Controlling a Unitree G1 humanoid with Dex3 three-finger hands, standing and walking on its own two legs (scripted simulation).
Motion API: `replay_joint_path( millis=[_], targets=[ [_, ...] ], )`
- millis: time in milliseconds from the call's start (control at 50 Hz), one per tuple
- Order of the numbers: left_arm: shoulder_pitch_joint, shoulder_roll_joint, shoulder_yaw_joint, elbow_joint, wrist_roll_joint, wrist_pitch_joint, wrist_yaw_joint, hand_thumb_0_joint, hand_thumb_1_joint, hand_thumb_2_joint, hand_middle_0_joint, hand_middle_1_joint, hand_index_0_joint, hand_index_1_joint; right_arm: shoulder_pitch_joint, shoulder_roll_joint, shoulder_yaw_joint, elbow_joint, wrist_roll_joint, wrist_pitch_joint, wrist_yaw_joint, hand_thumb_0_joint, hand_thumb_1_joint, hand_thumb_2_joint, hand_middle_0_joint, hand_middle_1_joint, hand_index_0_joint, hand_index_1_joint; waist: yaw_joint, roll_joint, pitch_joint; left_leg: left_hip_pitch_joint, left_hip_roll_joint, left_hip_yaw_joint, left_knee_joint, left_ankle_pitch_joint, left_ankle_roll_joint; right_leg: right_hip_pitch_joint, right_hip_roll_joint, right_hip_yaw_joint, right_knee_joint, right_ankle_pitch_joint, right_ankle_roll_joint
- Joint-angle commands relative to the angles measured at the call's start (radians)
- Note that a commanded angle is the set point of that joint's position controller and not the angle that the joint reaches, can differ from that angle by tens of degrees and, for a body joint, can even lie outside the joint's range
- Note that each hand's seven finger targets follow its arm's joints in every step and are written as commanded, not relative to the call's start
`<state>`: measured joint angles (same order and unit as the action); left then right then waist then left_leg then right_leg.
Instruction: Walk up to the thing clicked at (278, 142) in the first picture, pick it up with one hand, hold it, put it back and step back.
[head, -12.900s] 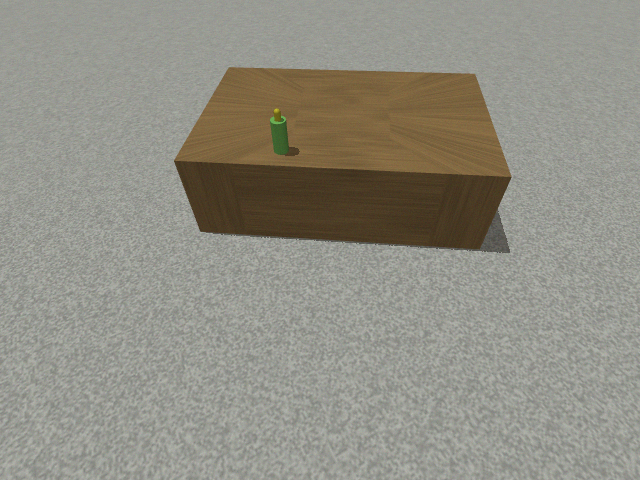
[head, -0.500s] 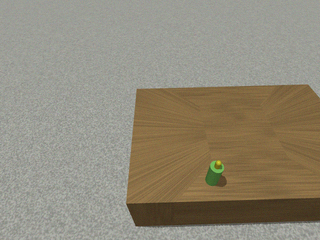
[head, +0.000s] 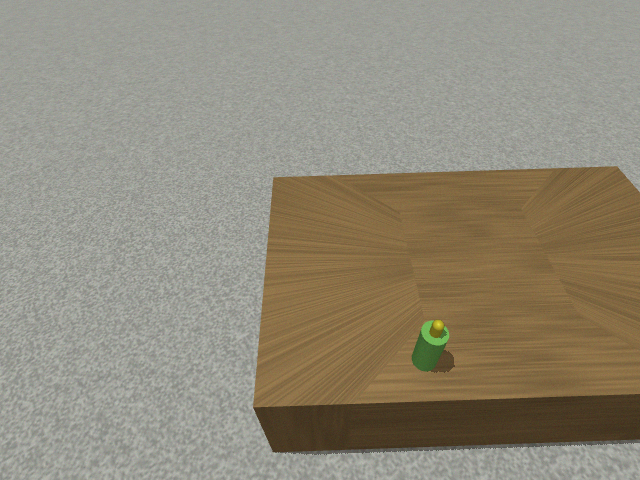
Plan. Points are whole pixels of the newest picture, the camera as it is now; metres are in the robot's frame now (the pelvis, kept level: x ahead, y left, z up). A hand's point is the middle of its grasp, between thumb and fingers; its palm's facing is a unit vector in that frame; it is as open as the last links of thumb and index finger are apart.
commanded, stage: go down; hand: right
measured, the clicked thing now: (431, 342) +0.45 -0.21 -0.31
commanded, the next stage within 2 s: none
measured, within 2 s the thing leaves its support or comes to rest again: neither
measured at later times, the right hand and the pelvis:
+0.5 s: hand out of the picture +0.11 -0.26 -0.16, palm faces -0.01 +0.95 -0.32, open 16.5 cm; pelvis -0.01 -0.01 -0.03, yaw -4 degrees
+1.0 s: hand out of the picture +0.13 -0.27 -0.15, palm faces +0.02 +0.94 -0.33, open 17.6 cm; pelvis +0.00 -0.01 -0.05, yaw -4 degrees
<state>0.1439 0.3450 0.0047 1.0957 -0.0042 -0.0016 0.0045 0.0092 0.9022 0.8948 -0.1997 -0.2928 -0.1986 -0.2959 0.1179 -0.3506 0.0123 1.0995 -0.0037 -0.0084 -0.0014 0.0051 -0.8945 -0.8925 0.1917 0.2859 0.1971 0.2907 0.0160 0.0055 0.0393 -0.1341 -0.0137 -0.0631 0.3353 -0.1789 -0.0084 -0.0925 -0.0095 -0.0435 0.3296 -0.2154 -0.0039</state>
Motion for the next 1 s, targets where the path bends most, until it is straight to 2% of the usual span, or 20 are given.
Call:
replay_joint_path(
  millis=[0,20,40,60,80,100,120,180,240,300,380,400,480,580,600,660,680,720,900,980],
  targets=[
    [0.016,0.126,0.048,-0.272,-0.042,-0.072,0.024,0.000,0.882,0.931,-0.214,-0.306,-0.207,-0.314,-0.284,-0.128,-0.116,-0.122,-0.011,-0.070,-0.020,0.000,-0.580,-0.580,0.034,0.057,0.034,0.057,0.022,0.028,-0.029,-0.144,-0.011,0.059,0.066,0.054,0.000,-0.177,0.009,0.014,0.072,0.055,-0.020],
    [0.025,0.126,0.065,-0.272,-0.035,-0.064,0.023,0.000,0.871,0.925,-0.220,-0.309,-0.213,-0.317,-0.224,-0.150,-0.139,-0.094,-0.019,-0.055,-0.008,0.000,-0.500,-0.500,0.044,0.054,0.043,0.054,0.008,0.020,-0.019,-0.176,0.003,0.055,0.098,0.044,0.001,-0.219,0.016,0.009,0.112,0.054,-0.018],
    [0.064,0.138,0.080,-0.311,-0.030,-0.061,0.031,0.000,0.863,0.926,-0.221,-0.307,-0.213,-0.316,-0.204,-0.229,-0.194,-0.122,-0.041,-0.047,-0.003,0.000,-0.420,-0.420,0.052,0.053,0.049,0.053,-0.002,0.001,-0.126,-0.140,0.009,0.056,0.118,0.067,0.005,-0.195,0.018,0.014,0.138,0.091,-0.016],
    [0.106,0.144,0.091,-0.337,-0.028,-0.064,0.040,0.000,0.893,0.921,-0.212,-0.305,-0.208,-0.309,-0.281,-0.281,-0.223,-0.185,-0.062,-0.053,0.006,0.000,-0.340,-0.340,0.063,0.045,0.056,0.045,0.008,-0.025,-0.247,-0.108,0.013,0.052,0.142,0.118,0.009,-0.178,0.020,0.017,0.167,0.140,-0.013],
    [0.116,0.126,0.093,-0.359,-0.024,-0.066,0.040,0.000,0.934,0.926,-0.205,-0.305,-0.203,-0.307,-0.244,-0.290,-0.241,-0.210,-0.087,-0.045,0.023,0.000,-0.296,-0.260,0.066,0.043,0.057,0.043,-0.015,-0.043,-0.306,-0.086,0.015,0.050,0.163,0.150,0.010,-0.171,0.024,0.017,0.184,0.178,-0.008],
    [0.139,0.120,0.091,-0.356,-0.021,-0.063,0.041,0.000,0.920,0.917,-0.202,-0.302,-0.201,-0.303,-0.098,-0.250,-0.232,-0.106,-0.109,-0.019,0.033,0.000,-0.259,-0.203,0.077,0.037,0.064,0.037,-0.022,-0.004,-0.276,-0.086,0.011,0.055,0.166,0.147,0.011,-0.207,0.028,0.017,0.192,0.181,-0.008],
    [0.126,0.109,0.086,-0.399,-0.026,-0.065,0.042,0.000,0.904,0.912,-0.203,-0.303,-0.202,-0.304,-0.031,-0.268,-0.250,-0.147,-0.127,0.000,0.041,0.000,-0.198,-0.179,0.079,0.035,0.064,0.035,-0.055,-0.006,-0.299,-0.053,0.013,0.060,0.169,0.164,0.011,-0.220,0.032,0.014,0.195,0.204,-0.006],
    [0.075,0.094,0.070,-0.466,-0.033,-0.074,0.054,0.000,0.907,0.901,-0.202,-0.299,-0.200,-0.301,-0.153,-0.211,-0.205,-0.244,-0.141,0.077,0.051,0.000,-0.017,-0.111,0.088,0.030,0.071,0.030,-0.045,-0.060,-0.246,-0.086,0.005,0.073,0.147,0.083,0.021,-0.242,0.024,0.022,0.172,0.134,0.001],
    [0.034,0.088,0.061,-0.522,-0.045,-0.093,0.057,0.000,0.897,0.896,-0.205,-0.298,-0.200,-0.302,-0.131,-0.136,-0.153,-0.318,-0.115,0.167,0.057,0.000,0.167,-0.080,0.076,0.035,0.064,0.035,-0.032,-0.047,-0.161,-0.148,-0.010,0.089,0.139,-0.019,0.029,-0.282,0.003,0.044,0.152,0.027,0.003],
    [0.039,0.087,0.058,-0.538,-0.049,-0.113,0.062,0.000,0.887,0.888,-0.207,-0.296,-0.202,-0.300,-0.098,-0.151,-0.153,-0.413,-0.100,0.223,0.067,0.000,0.361,-0.066,0.057,0.047,0.053,0.047,-0.019,-0.037,-0.145,-0.190,-0.016,0.099,0.147,-0.057,0.029,-0.290,-0.003,0.064,0.157,-0.019,-0.001],
    [0.077,0.072,0.055,-0.532,-0.039,-0.138,0.073,0.000,0.885,0.892,-0.204,-0.294,-0.198,-0.300,-0.123,-0.168,-0.159,-0.529,-0.099,0.251,0.079,0.000,0.551,-0.055,0.037,0.059,0.040,0.059,0.014,0.003,-0.193,-0.215,-0.013,0.100,0.191,0.000,0.020,-0.271,0.005,0.058,0.218,0.040,-0.015],
    [0.077,0.067,0.052,-0.532,-0.037,-0.145,0.074,0.000,0.884,0.890,-0.204,-0.294,-0.198,-0.299,-0.103,-0.192,-0.177,-0.553,-0.102,0.250,0.077,0.000,0.562,-0.059,0.032,0.061,0.038,0.061,0.006,-0.011,-0.192,-0.218,-0.009,0.100,0.204,0.009,0.019,-0.280,0.007,0.058,0.236,0.050,-0.015],
    [0.078,0.055,0.046,-0.537,-0.023,-0.178,0.093,0.000,0.872,0.907,-0.199,-0.291,-0.189,-0.301,-0.061,-0.202,-0.195,-0.624,-0.121,0.237,0.062,0.000,0.611,-0.043,0.031,0.062,0.037,0.062,0.011,-0.057,-0.257,-0.248,0.000,0.092,0.277,0.037,0.019,-0.290,0.010,0.064,0.304,0.081,-0.012],
    [0.077,0.055,0.046,-0.552,-0.020,-0.196,0.113,0.000,0.868,0.908,-0.191,-0.286,-0.179,-0.298,0.006,-0.195,-0.184,-0.776,-0.101,0.263,0.056,0.000,0.611,-0.012,0.041,0.056,0.042,0.056,0.010,-0.103,-0.321,-0.281,-0.005,0.104,0.331,0.056,0.021,-0.289,0.004,0.081,0.355,0.135,0.002],
    [0.075,0.057,0.044,-0.557,-0.020,-0.197,0.119,0.000,0.866,0.910,-0.191,-0.285,-0.178,-0.298,0.043,-0.204,-0.192,-0.782,-0.099,0.277,0.056,0.000,0.611,-0.017,0.040,0.056,0.041,0.056,0.008,-0.115,-0.309,-0.286,-0.003,0.101,0.328,0.054,0.021,-0.297,0.008,0.077,0.362,0.126,0.001],
    [0.055,0.048,0.034,-0.583,-0.024,-0.208,0.126,0.000,0.870,0.906,-0.188,-0.283,-0.177,-0.295,0.075,-0.168,-0.158,-0.815,-0.077,0.314,0.062,0.000,0.611,-0.017,0.041,0.056,0.043,0.056,0.021,-0.078,-0.273,-0.309,-0.008,0.112,0.345,0.045,0.018,-0.338,-0.001,0.091,0.377,0.115,0.001],
    [0.062,0.055,0.038,-0.571,-0.025,-0.209,0.131,0.000,0.868,0.908,-0.190,-0.284,-0.178,-0.296,0.102,-0.193,-0.181,-0.813,-0.074,0.331,0.062,0.000,0.611,-0.019,0.037,0.058,0.041,0.058,0.012,-0.089,-0.257,-0.314,-0.008,0.115,0.345,0.039,0.019,-0.356,0.002,0.092,0.381,0.113,0.002],
    [0.060,0.050,0.035,-0.591,-0.029,-0.210,0.133,0.000,0.875,0.904,-0.190,-0.285,-0.180,-0.295,0.129,-0.182,-0.170,-0.850,-0.064,0.354,0.066,0.000,0.611,-0.020,0.041,0.056,0.044,0.056,0.010,-0.060,-0.243,-0.317,-0.009,0.123,0.352,0.040,0.017,-0.377,0.002,0.092,0.395,0.110,0.000],
    [0.080,0.043,0.033,-0.627,-0.026,-0.228,0.139,0.000,0.879,0.900,-0.188,-0.284,-0.181,-0.291,0.198,-0.203,-0.197,-0.971,-0.053,0.422,0.064,0.000,0.611,-0.026,0.044,0.056,0.047,0.056,0.005,-0.103,-0.317,-0.340,-0.013,0.122,0.420,0.099,0.020,-0.365,-0.006,0.108,0.464,0.261,0.010],
    [0.080,0.043,0.031,-0.641,-0.023,-0.238,0.145,0.000,0.878,0.903,-0.187,-0.287,-0.181,-0.293,0.203,-0.211,-0.209,-1.022,-0.051,0.440,0.063,0.000,0.611,-0.026,0.048,0.053,0.050,0.053,0.011,-0.117,-0.319,-0.358,-0.013,0.120,0.432,0.093,0.020,-0.386,-0.004,0.107,0.481,0.247,0.009]
  ],
)
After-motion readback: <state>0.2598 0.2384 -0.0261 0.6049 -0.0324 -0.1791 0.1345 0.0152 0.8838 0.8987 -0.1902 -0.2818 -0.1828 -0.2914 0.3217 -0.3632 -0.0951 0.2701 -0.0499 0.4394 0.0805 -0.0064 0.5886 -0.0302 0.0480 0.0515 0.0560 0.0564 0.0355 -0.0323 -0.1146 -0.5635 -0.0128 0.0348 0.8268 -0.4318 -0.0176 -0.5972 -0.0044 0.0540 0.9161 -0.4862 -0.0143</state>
